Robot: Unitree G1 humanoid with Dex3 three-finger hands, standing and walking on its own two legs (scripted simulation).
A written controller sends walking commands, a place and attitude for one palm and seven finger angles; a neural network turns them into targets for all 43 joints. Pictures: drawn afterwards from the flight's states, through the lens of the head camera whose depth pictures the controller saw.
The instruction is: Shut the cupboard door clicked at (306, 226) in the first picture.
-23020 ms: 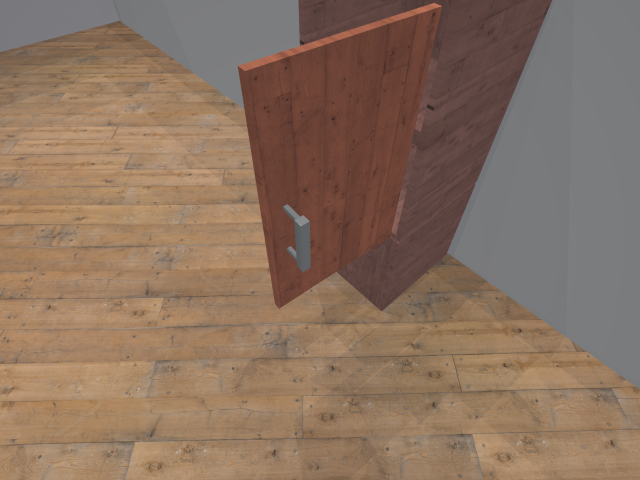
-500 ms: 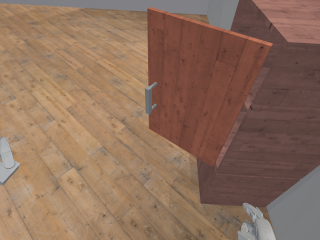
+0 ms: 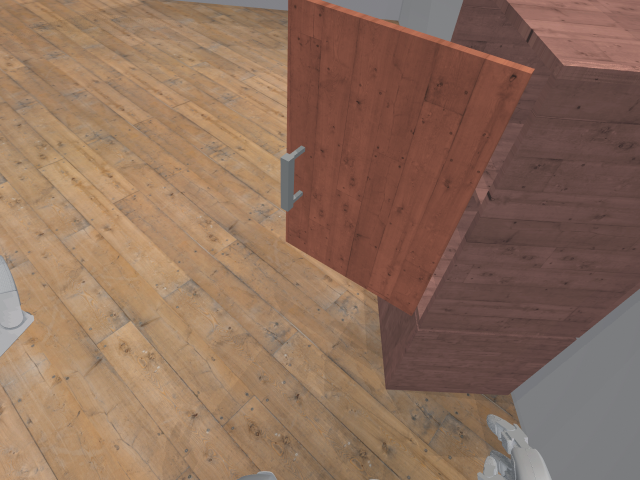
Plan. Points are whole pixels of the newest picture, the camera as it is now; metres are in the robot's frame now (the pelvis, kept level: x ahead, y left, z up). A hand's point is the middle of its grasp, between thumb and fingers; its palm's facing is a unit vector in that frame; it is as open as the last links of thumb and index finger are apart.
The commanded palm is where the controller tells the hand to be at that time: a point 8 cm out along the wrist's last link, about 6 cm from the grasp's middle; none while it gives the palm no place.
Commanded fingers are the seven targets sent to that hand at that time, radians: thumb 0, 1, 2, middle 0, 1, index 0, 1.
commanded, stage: step back with the hand held close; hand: left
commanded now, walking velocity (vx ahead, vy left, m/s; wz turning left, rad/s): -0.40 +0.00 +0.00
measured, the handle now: (293, 178) +0.70 +0.08 -0.06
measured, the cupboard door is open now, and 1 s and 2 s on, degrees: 57 57 57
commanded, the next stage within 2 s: stop stepping back and stand still in 0.66 s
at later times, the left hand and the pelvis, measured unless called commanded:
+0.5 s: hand (11, 419) +0.13 +0.22 +0.20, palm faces +0.37 -0.79 -0.48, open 7.4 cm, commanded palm +0.08 +0.26 +0.20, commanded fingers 0.00 0.90 0.90 -0.20 -0.30 -0.20 -0.30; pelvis -0.06 -0.04 +0.02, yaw +0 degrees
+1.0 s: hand out of the picture +0.01 +0.24 +0.19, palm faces +0.44 -0.80 -0.41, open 7.4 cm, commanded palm -0.04 +0.28 +0.20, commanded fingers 0.00 0.90 0.90 -0.20 -0.30 -0.20 -0.30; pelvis -0.17 -0.02 +0.01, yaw +1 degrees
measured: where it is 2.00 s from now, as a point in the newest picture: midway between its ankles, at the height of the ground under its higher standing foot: outside the picture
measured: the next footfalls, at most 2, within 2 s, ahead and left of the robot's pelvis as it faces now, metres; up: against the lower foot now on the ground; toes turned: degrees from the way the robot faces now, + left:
left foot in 0.60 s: -0.09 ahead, +0.11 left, +0.00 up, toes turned +0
right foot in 0.82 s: -0.21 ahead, -0.11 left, +0.00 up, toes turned +2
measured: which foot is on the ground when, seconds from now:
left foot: down 0.00-0.42, up 0.44-0.58, down 0.60-1.00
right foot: down 0.00-0.68, up 0.70-0.80, down 0.82-1.00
